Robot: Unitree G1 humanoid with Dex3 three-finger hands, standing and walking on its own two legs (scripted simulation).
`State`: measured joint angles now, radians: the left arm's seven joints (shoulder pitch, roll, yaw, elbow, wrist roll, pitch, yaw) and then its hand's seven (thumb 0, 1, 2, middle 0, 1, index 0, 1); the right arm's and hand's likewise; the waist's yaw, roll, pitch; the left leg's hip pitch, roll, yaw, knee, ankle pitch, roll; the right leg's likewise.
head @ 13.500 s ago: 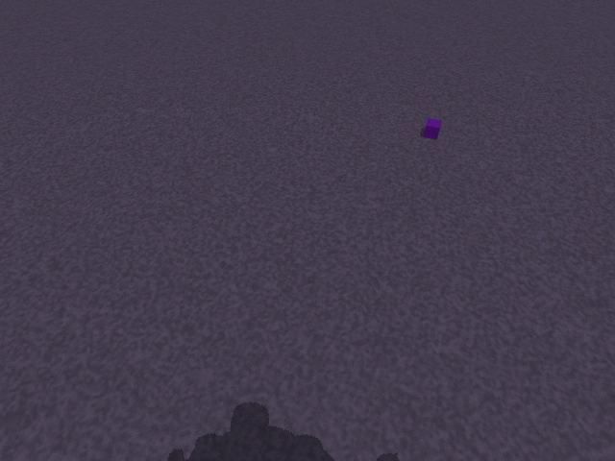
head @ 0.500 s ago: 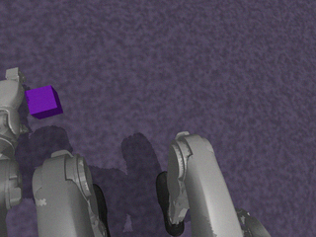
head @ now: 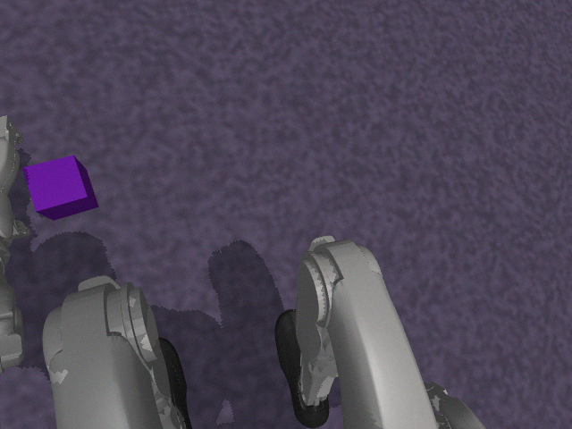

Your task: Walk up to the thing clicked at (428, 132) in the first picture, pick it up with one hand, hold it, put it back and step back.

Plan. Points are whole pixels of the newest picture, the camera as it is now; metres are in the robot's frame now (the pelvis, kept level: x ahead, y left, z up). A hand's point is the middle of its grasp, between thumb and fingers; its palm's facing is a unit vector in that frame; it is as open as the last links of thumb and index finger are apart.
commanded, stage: rise first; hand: left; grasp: from above
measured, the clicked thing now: (63, 188) +0.48 +0.28 -0.28
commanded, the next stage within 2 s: approach in 0.82 s
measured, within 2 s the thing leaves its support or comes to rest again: neither
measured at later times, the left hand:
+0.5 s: hand out of the picture +0.44 +0.32 -0.16, palm faces -0.42 -0.12 -0.90, open 13.6 cm
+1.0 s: hand out of the picture +0.44 +0.32 -0.16, palm faces -0.42 -0.10 -0.90, open 13.3 cm
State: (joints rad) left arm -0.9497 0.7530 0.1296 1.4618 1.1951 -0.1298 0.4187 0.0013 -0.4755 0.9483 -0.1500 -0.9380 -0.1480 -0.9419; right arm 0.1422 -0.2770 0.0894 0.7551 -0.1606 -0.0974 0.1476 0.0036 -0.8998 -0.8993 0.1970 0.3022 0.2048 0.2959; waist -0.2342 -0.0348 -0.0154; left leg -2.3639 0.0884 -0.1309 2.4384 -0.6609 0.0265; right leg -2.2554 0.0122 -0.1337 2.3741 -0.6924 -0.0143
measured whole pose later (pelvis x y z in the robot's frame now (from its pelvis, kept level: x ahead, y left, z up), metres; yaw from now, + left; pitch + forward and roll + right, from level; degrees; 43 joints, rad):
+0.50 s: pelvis +0.00 +0.00 +0.01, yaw +0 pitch +33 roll -8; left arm -0.94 0.75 0.11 1.43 1.19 -0.14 0.39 0.00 -0.43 0.91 -0.19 -0.90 -0.19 -0.91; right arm 0.14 -0.28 0.08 0.75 -0.15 -0.10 0.15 0.00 -0.90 -0.90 0.20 0.30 0.20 0.30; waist -0.22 -0.03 -0.03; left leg -2.35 0.08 -0.13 2.42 -0.65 0.02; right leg -2.25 0.01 -0.13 2.36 -0.69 -0.02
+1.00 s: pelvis +0.00 +0.00 +0.01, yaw +1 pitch +33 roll -7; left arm -0.94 0.73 0.09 1.44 1.19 -0.13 0.40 0.00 -0.39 0.87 -0.25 -0.83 -0.24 -0.84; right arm 0.15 -0.28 0.08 0.76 -0.15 -0.11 0.16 0.00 -0.90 -0.90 0.20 0.30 0.20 0.30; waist -0.22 -0.02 -0.04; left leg -2.35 0.08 -0.12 2.41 -0.65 0.02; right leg -2.25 0.01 -0.12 2.36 -0.69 -0.02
